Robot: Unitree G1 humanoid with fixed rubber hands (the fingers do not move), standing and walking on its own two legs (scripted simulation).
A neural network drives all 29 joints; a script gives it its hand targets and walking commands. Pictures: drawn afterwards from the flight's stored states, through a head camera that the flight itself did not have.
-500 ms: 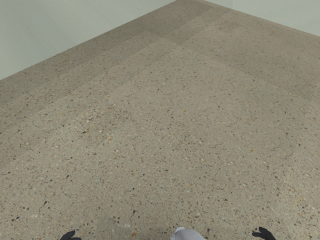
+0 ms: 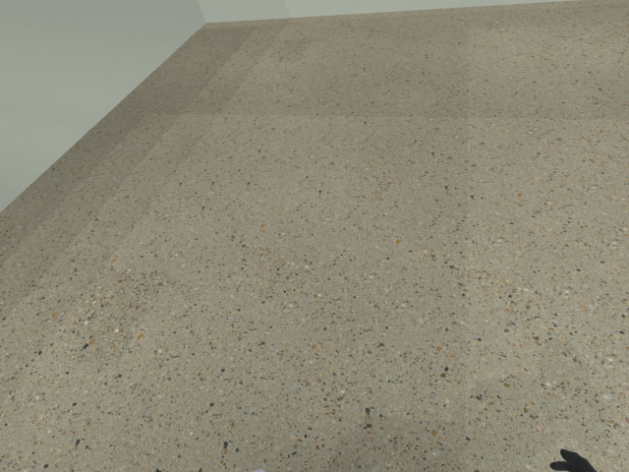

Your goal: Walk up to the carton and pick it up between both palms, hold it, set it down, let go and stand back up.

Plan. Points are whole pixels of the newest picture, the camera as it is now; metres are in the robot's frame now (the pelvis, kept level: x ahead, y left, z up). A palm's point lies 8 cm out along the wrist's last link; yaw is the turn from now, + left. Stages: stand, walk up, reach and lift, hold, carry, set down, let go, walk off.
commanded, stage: walk up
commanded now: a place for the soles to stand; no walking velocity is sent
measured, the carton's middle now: out of the picture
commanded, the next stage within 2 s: none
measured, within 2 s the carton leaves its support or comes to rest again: neither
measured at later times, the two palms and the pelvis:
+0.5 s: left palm (267, 425) +0.21 +0.12 -0.09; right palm out of the picture +0.00 -0.38 -0.08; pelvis +0.03 -0.09 +0.02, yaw -26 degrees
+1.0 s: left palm (473, 338) +0.33 -0.19 -0.09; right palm out of the picture -0.14 -0.49 -0.14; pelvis +0.05 -0.27 +0.00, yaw -54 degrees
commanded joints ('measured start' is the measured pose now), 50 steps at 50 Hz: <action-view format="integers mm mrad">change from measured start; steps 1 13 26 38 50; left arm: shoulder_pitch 4 100 95 -89 155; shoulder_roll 294 196 219 110 242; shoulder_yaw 67 61 61 7 72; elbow -55 -132 -132 -127 -79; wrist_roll -8 36 111 29 -8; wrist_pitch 8 5 26 -8 -17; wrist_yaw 67 38 -8 -54 84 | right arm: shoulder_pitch -79 -19 37 85 105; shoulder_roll -39 32 14 -77 19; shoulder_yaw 10 30 -2 -23 27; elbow -114 -100 -64 -83 -153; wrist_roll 75 66 49 -2 61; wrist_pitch -11 -49 -100 -112 -63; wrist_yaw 6 -19 -62 -21 55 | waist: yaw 54 59 -18 -48 69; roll -428 -208 -23 104 -298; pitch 120 -90 -21 39 -78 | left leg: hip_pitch -357 -200 227 206 -302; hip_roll -166 -273 170 110 -122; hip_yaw -206 -218 -485 18 -218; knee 261 -40 -652 -604 338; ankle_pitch -97 242 48 151 -89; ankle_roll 3 27 210 153 21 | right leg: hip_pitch -7 131 -374 -197 296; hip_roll -102 -12 64 -60 -112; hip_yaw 451 563 232 0 469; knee -584 -423 354 -31 -441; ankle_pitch -72 233 49 207 209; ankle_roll -162 -66 94 49 -229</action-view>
